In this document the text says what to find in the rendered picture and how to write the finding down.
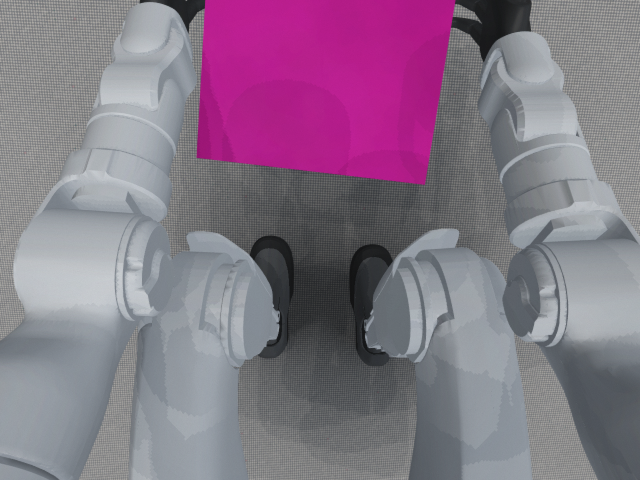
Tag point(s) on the right robot hand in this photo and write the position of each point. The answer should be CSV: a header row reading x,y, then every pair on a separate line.
x,y
498,19

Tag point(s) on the robot right forearm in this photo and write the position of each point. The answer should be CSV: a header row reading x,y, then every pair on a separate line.
x,y
543,162

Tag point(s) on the robot left shin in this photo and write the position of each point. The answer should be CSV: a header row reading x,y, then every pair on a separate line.
x,y
201,241

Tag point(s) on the left robot foot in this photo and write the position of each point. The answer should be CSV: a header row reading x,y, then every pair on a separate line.
x,y
274,257

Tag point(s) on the robot left upper arm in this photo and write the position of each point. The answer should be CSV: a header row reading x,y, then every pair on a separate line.
x,y
85,279

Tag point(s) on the robot left forearm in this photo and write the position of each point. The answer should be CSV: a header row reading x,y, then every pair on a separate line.
x,y
132,135

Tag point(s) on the left robot hand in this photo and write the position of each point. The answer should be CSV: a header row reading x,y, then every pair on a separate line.
x,y
186,9

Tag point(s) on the carton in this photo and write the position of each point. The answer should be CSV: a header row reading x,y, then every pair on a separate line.
x,y
346,87

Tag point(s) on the robot right upper arm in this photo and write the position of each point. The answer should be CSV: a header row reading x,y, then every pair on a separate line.
x,y
580,302

